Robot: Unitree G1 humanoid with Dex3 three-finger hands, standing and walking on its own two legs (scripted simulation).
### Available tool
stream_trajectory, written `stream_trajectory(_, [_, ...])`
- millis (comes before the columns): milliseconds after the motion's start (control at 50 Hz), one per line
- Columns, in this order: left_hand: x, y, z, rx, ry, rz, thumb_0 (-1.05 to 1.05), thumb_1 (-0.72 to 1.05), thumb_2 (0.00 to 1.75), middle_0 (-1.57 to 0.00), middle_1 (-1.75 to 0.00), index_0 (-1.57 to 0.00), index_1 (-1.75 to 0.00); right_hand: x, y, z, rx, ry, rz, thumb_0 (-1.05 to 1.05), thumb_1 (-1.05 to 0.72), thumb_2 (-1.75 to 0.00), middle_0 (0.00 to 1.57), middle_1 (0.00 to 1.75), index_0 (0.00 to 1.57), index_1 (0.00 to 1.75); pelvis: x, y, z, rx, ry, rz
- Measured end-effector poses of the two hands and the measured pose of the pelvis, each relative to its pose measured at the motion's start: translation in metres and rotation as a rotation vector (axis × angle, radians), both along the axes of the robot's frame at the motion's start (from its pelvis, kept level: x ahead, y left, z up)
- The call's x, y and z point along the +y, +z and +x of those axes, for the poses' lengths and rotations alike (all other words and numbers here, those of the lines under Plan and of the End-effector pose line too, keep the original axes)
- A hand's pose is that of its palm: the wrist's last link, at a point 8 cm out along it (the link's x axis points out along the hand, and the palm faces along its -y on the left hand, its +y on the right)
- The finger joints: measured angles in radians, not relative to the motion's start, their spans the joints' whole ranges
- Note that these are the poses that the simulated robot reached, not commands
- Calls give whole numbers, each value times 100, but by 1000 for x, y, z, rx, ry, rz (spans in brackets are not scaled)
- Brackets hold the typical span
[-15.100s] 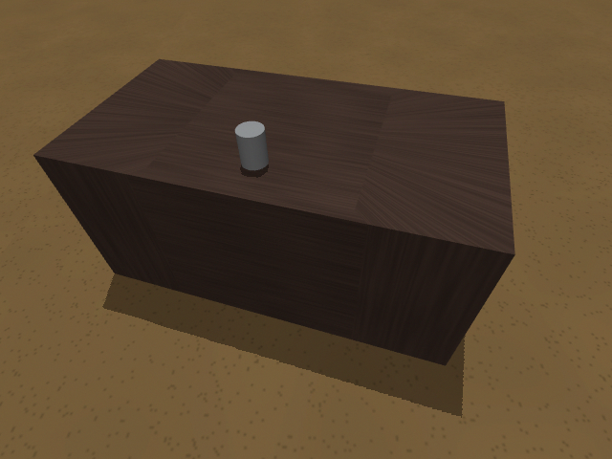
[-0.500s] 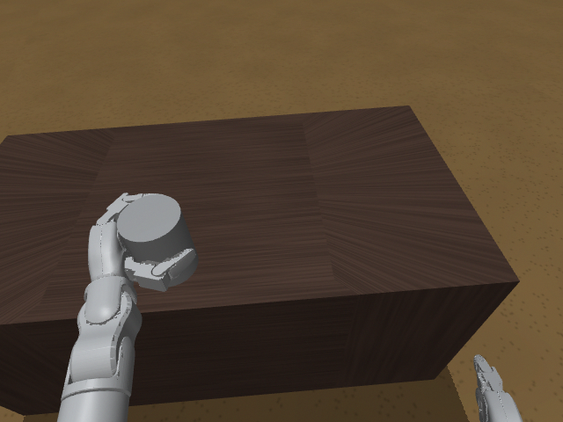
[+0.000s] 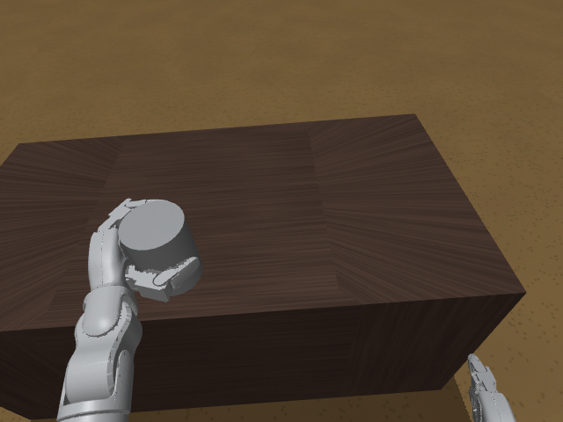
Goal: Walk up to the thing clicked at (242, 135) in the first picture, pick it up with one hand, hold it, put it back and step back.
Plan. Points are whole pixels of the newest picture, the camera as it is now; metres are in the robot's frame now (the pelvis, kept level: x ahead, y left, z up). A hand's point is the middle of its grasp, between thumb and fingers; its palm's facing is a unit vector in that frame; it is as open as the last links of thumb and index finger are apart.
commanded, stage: hold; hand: left
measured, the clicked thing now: (164, 249) +0.33 +0.17 +0.12
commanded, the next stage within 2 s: none
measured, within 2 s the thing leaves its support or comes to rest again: neither
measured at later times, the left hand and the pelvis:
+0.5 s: hand (160, 244) +0.33 +0.17 +0.14, palm faces +0.22 -0.98 +0.00, open 10.8 cm; pelvis +0.01 -0.01 +0.00, yaw +1 degrees
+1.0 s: hand (153, 245) +0.32 +0.18 +0.14, palm faces +0.21 -0.98 -0.01, open 10.8 cm; pelvis +0.00 +0.00 +0.00, yaw +1 degrees
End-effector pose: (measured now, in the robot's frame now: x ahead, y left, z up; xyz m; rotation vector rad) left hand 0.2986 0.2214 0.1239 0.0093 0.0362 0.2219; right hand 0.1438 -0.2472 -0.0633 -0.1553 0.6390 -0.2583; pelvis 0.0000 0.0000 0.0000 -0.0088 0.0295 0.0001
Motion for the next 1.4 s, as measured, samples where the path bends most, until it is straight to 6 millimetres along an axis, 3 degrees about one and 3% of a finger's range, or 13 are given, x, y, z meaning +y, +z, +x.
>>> stream_trajectory(280, [-3,4,-7,1,-4,-2,-1,-50,113,-64,-101,-68,-102,4,5,17,-35,35,10,-1,51,-6,5,5,6,5,-3,2,8,-9,12,-2])
stream_trajectory(460, [-2,13,-2,-10,1,-6,-1,-50,113,-64,-101,-68,-102,0,3,12,-27,30,12,-1,51,-6,5,5,6,5,-5,3,7,-14,12,2])
stream_trajectory(720, [-4,-5,-15,40,4,-8,-1,-51,113,-64,-101,-69,-102,-8,4,8,-16,23,-4,-1,51,-6,5,5,6,5,-6,4,5,-11,9,2])
stream_trajectory(840, [4,7,-21,-13,28,15,-1,-51,113,-64,-101,-68,-102,-6,4,14,-26,21,-10,-1,51,-6,5,5,6,5,-7,4,5,-14,15,1])
stream_trajectory(1000, [2,21,-9,-30,-8,1,-1,-51,113,-63,-101,-68,-102,1,5,20,-59,33,2,-1,51,-6,5,5,6,5,-4,5,2,-24,20,2])
stream_trajectory(1240, [-7,-3,-3,52,-7,-32,-1,-51,113,-63,-101,-68,-102,-9,-1,-4,17,7,-5,-1,52,-6,5,5,6,5,-4,7,2,-17,2,3])
stream_trajectory(1400, [3,3,-11,4,32,7,-1,-51,113,-64,-101,-69,-102,-12,2,14,-2,4,-25,-2,51,-6,5,5,6,5,-5,6,7,-6,8,0])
